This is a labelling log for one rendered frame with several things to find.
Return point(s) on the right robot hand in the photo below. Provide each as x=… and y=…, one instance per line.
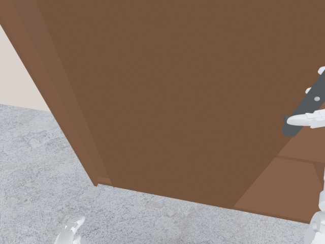
x=315, y=119

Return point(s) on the wardrobe door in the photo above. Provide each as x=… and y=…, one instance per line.
x=186, y=98
x=33, y=22

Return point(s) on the handle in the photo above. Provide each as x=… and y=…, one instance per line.
x=307, y=105

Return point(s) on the robot right upper arm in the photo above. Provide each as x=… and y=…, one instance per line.
x=315, y=234

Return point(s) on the left robot hand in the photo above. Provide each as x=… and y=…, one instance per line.
x=67, y=236

